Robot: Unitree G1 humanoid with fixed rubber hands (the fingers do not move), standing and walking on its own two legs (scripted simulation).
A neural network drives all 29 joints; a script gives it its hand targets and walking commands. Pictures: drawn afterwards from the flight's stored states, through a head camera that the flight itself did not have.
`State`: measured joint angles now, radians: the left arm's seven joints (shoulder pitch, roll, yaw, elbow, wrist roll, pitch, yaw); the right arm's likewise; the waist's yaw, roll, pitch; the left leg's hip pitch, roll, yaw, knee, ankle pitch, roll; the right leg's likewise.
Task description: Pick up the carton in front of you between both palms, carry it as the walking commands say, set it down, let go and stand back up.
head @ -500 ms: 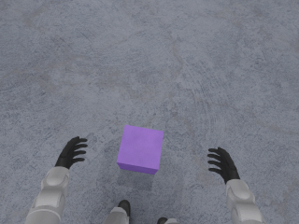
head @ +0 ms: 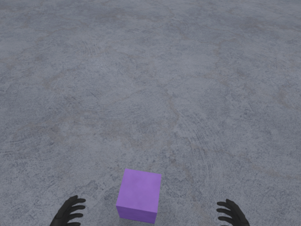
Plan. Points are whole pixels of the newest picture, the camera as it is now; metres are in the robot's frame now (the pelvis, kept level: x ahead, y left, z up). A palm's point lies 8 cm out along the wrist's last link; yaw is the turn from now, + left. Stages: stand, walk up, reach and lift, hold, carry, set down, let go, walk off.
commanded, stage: let go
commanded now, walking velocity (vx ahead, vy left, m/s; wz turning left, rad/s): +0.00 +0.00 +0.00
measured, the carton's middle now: (140, 196) +0.42 +0.05 -0.65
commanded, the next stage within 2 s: stand in 0.22 s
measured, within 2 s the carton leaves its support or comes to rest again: neither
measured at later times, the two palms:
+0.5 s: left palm out of the picture +0.11 +0.28 -0.10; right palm out of the picture +0.15 -0.24 -0.12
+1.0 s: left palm out of the picture +0.07 +0.24 -0.12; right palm out of the picture +0.12 -0.26 -0.15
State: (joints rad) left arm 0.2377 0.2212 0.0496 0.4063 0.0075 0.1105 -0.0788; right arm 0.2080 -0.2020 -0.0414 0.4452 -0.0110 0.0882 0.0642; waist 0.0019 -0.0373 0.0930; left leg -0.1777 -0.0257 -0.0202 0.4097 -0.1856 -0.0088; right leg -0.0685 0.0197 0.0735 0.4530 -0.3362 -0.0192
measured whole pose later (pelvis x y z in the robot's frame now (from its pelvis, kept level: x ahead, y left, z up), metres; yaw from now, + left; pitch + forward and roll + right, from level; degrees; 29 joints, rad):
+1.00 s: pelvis +0.05 -0.01 -0.02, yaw +4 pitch +2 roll +1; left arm 0.40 0.24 -0.01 0.75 0.01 0.00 0.05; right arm 0.33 -0.26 0.01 0.87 -0.02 0.00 -0.04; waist 0.01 0.01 -0.06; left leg -0.32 -0.03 -0.09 0.63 -0.35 -0.02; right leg -0.14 0.03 -0.01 0.57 -0.48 -0.04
